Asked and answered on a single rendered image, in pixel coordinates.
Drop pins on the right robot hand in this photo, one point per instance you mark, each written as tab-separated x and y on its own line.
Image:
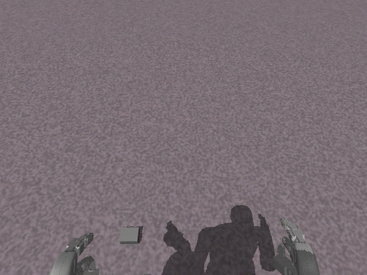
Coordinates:
302	254

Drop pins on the left robot hand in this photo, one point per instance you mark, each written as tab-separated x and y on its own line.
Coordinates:
66	262

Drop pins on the small box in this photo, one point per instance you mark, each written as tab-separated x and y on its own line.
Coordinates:
129	235

